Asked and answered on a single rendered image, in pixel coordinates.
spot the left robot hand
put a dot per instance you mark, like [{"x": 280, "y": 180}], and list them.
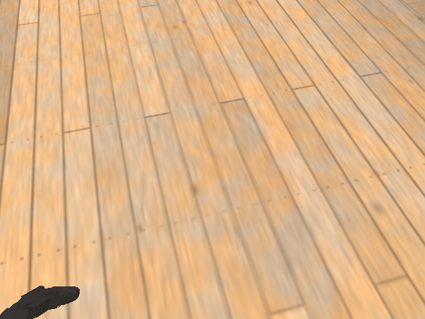
[{"x": 39, "y": 300}]

